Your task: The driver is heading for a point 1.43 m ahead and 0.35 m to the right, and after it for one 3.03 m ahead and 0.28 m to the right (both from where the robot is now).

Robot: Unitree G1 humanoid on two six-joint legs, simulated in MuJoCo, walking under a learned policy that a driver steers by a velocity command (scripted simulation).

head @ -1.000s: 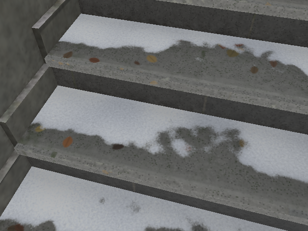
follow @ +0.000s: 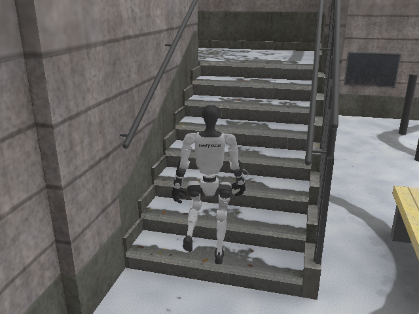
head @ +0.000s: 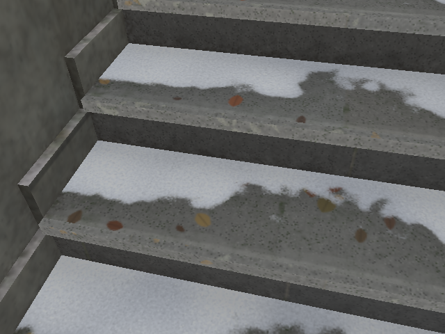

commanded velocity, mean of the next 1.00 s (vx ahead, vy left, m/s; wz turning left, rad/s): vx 0.50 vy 0.00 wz -0.30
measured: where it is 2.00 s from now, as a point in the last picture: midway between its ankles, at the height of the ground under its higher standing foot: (316, 25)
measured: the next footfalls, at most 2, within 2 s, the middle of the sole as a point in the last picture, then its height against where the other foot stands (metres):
left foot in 0.34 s outside the picture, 0.17 m higher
right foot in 0.90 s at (289, 229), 0.17 m higher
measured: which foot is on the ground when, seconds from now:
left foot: up 0.00-0.32, down 0.34-0.94, up 0.96-1.00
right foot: down 0.00-0.36, up 0.38-0.88, down 0.90-1.00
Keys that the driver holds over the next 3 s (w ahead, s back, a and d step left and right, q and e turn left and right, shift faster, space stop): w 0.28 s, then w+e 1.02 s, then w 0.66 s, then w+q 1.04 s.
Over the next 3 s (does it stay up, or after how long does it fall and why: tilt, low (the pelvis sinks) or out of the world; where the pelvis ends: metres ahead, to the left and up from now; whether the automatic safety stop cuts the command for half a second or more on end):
stays up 1.63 -0.49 0.89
